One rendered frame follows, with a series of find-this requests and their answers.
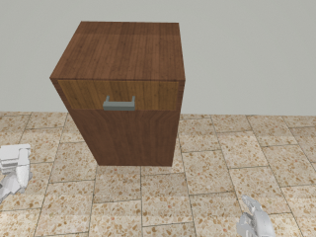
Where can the left robot hand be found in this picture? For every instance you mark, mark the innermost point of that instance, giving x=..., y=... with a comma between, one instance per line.
x=15, y=163

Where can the drawer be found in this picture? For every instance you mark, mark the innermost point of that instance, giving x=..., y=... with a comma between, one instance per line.
x=149, y=95

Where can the cabinet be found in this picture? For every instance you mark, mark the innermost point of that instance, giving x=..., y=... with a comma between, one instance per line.
x=125, y=51

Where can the right robot hand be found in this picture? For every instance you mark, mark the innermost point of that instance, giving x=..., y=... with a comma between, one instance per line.
x=257, y=225

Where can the handle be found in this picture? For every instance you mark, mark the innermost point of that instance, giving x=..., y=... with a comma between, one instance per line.
x=118, y=106

